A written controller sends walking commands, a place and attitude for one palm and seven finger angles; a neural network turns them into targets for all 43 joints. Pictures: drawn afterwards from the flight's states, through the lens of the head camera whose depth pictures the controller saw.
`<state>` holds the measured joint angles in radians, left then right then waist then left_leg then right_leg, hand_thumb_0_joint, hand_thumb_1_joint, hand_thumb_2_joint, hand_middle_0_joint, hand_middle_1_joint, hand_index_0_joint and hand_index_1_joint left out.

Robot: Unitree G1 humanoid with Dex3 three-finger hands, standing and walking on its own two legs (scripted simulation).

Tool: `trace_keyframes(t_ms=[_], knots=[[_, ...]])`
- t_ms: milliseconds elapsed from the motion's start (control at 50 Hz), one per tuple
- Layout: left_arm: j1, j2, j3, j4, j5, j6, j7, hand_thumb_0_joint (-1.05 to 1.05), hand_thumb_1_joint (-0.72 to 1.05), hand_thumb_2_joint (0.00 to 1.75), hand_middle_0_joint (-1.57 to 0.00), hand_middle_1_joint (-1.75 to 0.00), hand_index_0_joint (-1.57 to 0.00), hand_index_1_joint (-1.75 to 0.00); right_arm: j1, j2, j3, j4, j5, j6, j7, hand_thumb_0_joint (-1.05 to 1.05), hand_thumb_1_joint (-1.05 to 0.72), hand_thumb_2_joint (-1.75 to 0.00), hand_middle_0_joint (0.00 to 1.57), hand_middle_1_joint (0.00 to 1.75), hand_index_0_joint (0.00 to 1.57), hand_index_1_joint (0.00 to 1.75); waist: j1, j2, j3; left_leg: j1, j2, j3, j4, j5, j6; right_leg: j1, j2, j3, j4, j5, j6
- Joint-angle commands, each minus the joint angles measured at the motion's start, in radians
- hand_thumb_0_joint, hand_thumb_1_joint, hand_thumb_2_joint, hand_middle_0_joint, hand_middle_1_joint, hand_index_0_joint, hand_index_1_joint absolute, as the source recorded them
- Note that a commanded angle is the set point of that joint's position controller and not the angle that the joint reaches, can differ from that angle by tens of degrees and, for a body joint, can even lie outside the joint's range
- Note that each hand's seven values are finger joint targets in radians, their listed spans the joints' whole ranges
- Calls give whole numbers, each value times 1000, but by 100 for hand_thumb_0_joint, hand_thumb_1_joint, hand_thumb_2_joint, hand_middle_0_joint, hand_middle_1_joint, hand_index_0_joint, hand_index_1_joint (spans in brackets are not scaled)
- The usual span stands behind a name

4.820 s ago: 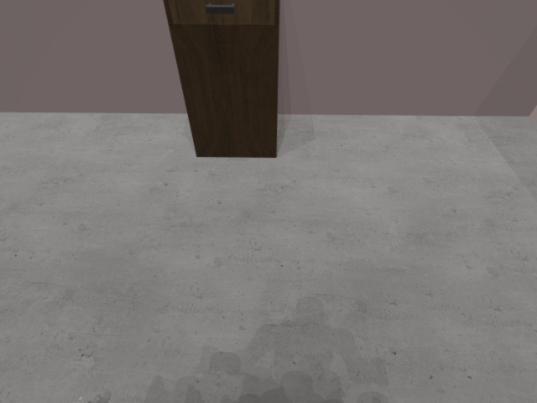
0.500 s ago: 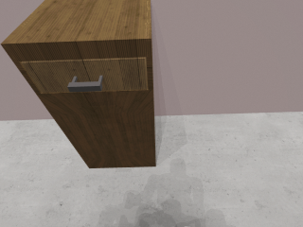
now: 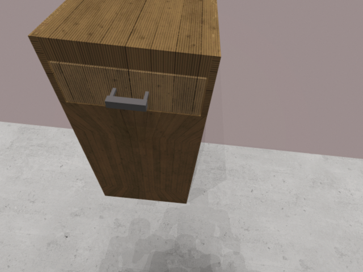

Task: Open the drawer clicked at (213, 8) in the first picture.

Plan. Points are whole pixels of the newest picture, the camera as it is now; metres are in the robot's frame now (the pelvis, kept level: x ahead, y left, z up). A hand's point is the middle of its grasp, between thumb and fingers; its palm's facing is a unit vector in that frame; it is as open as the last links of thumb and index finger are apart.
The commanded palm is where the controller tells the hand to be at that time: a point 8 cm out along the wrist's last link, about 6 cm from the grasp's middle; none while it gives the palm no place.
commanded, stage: come to a stop and stand still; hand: left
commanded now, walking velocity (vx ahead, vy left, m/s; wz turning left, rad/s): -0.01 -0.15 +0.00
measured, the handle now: (128, 98) +0.54 +0.20 +0.04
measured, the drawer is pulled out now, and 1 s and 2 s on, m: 0.00 0.00 0.00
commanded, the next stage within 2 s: look again from close up in 1.42 s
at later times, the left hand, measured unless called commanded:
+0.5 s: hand out of the picture -0.01 +0.12 -0.17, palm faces +0.00 -0.98 -0.22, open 7.3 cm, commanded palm none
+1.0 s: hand out of the picture -0.01 +0.08 -0.17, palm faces +0.05 -0.99 -0.16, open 7.3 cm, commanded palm none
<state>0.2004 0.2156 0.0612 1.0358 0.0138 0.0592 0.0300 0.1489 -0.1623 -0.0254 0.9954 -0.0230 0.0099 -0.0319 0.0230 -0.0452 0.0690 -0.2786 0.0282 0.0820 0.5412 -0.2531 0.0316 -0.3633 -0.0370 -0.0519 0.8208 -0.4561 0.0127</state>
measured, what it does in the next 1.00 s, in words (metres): steps on the spot: right foot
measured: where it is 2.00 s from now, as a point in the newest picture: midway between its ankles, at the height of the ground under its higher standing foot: outside the picture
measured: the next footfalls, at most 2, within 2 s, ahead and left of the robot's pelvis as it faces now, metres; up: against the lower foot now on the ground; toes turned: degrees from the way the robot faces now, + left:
right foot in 0.30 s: -0.03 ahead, -0.15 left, +0.00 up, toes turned -4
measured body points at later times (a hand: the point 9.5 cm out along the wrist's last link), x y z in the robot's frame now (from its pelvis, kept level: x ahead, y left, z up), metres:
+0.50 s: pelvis -0.02 -0.05 +0.00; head -0.03 -0.07 +0.45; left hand +0.00 +0.17 -0.15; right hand -0.05 -0.28 -0.16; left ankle +0.03 +0.10 -0.73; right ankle -0.07 -0.15 -0.73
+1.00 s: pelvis +0.02 -0.07 +0.00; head +0.03 -0.07 +0.45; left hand -0.01 +0.14 -0.16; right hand +0.00 -0.28 -0.16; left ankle +0.03 +0.10 -0.73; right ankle -0.07 -0.15 -0.73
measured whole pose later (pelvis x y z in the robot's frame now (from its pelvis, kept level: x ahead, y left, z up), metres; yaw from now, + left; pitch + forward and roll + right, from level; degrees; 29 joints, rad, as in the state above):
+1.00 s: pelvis +0.02 -0.07 +0.00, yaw -1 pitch +0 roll +1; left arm 0.32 0.09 0.01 1.14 0.00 0.00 0.04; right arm 0.27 -0.13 -0.01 1.17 -0.01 0.01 -0.05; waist 0.00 0.00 0.04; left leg -0.22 0.09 0.05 0.45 -0.22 -0.07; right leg -0.06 0.01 -0.08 0.42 -0.36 -0.04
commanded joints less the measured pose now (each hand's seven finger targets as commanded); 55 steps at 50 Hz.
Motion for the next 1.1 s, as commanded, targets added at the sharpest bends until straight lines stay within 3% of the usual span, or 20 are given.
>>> trace_keyframes(t_ms=[0, 60, 140, 180, 220, 240, 260, 280, 300, 320, 360, 380, 440, 500, 660, 840, 1080], knots=[[88, 55, 1, -24, 3, -21, -9, 0, 90, 90, -20, -30, -20, -30, 25, -161, -25, -33, 4, -13, -20, 0, -90, -90, 20, 30, 20, 30, -9, 190, -98, 126, 262, -201, -266, 398, 119, -48, -5, 81, 151, 22, 18], [67, 56, -6, -22, 3, -21, -13, 0, 90, 90, -20, -30, -20, -30, 73, -173, -31, -4, 8, -11, -21, 0, -90, -90, 20, 30, 20, 30, -39, 166, -110, 220, 273, -195, -255, 449, 125, -62, -15, 62, 76, 3, 31], [49, 30, -15, -23, 1, -16, -14, 0, 90, 90, -20, -30, -20, -30, 109, -191, -46, 24, 2, -3, -16, 0, -90, -90, 20, 30, 20, 30, -65, 194, -113, 226, 280, -223, -267, 329, 130, -6, -17, 38, -58, -39, 26], [63, 17, -21, -11, -1, -24, -14, 0, 90, 90, -20, -30, -20, -30, 101, -189, -47, 33, 2, -3, -9, 0, -90, -90, 20, 30, 20, 30, -57, 202, -114, 204, 255, -213, -258, 305, 116, 47, -9, 18, -180, -6, 20], [129, 13, -23, 18, -1, -31, -10, 0, 90, 90, -20, -30, -20, -30, 85, -182, -48, 40, 7, -2, -5, 0, -90, -90, 20, 30, 20, 30, -28, 187, -125, 160, 217, -181, -228, 232, 82, 144, 0, -9, -340, 133, 13], [155, 25, -23, 32, 1, -38, -7, 0, 90, 90, -20, -30, -20, -30, 83, -165, -47, 43, 13, -3, -3, 0, -90, -90, 20, 30, 20, 30, -17, 147, -111, 107, 185, -151, -191, 181, 49, 210, -11, -1, -458, 232, 11], [145, 61, -22, 35, 3, -48, -1, 0, 90, 90, -20, -30, -20, -30, 92, -124, -40, 47, 20, -4, 3, 0, -90, -90, 20, 30, 20, 30, -26, 66, -88, 30, 133, -113, -145, 116, 4, 255, -71, 85, -520, 272, -9], [119, 89, -24, 32, 2, -55, 2, 0, 90, 90, -20, -30, -20, -30, 91, -82, -26, 45, 23, -5, 8, 0, -90, -90, 20, 30, 20, 30, -39, -12, -62, 12, 80, -57, -120, 36, -32, 216, -159, 156, -551, 266, -44], [94, 105, -27, 30, -1, -58, 2, 0, 90, 90, -20, -30, -20, -30, 78, -61, -15, 44, 18, -1, 14, 0, -90, -90, 20, 30, 20, 30, -44, -56, -54, 49, 47, -41, -116, 2, -47, 136, -191, 179, -571, 217, -70], [75, 105, -24, 30, -1, -64, 3, 0, 90, 90, -20, -30, -20, -30, 68, -59, -11, 51, 9, 8, 13, 0, -90, -90, 20, 30, 20, 30, -38, -173, -9, 66, 45, -38, -95, -5, -48, 66, -175, 188, -603, 168, -77], [56, 67, -37, 34, -4, -61, 5, 0, 90, 90, -20, -30, -20, -30, 109, -63, -8, 86, 7, 10, 13, 0, -90, -90, 20, 30, 20, 30, -53, -131, 49, 106, 58, -47, -102, 53, -45, 9, -143, 156, -610, 113, -73], [56, 59, -40, 33, -7, -63, 5, 0, 90, 90, -20, -30, -20, -30, 147, -65, -3, 104, 6, 5, 11, 0, -90, -90, 20, 30, 20, 30, -59, -89, 41, 112, 64, -53, -123, 98, -43, 32, -118, 134, -586, 135, -65], [86, 47, -37, 44, -12, -60, 7, 0, 90, 90, -20, -30, -20, -30, 165, -70, 1, 130, 7, 4, 8, 0, -90, -90, 20, 30, 20, 30, -42, -10, 60, 103, 76, -58, -139, 93, -48, 43, -93, 117, -586, 72, -53], [105, 40, -37, 51, -13, -59, 7, 0, 90, 90, -20, -30, -20, -30, 190, -57, 6, 145, 7, 5, 5, 0, -90, -90, 20, 30, 20, 30, -40, 21, 82, 92, 79, -57, -143, 108, -51, 52, -85, 118, -586, 87, -54], [150, 13, -38, 68, -15, -65, 10, 0, 90, 90, -20, -30, -20, -30, 229, -40, 7, 161, 11, -1, -4, 0, -90, -90, 20, 30, 20, 30, -33, 28, 46, 105, 86, -56, -132, 158, -52, 111, -78, 94, -565, 206, -55], [196, -7, -38, 81, -11, -71, 17, 0, 90, 90, -20, -30, -20, -30, 216, -38, 4, 159, 15, -11, -14, 0, -90, -90, 20, 30, 20, 30, -28, 21, -16, 142, 93, -48, -115, 265, -44, 194, -73, 62, -497, 500, -41], [210, 2, -36, 77, -6, -70, 22, 0, 90, 90, -20, -30, -20, -30, 167, -59, 6, 143, 14, -13, -19, 0, -90, -90, 20, 30, 20, 30, -26, 32, -12, 184, 94, -39, -91, 375, -37, 216, -77, 44, -466, 635, -29]])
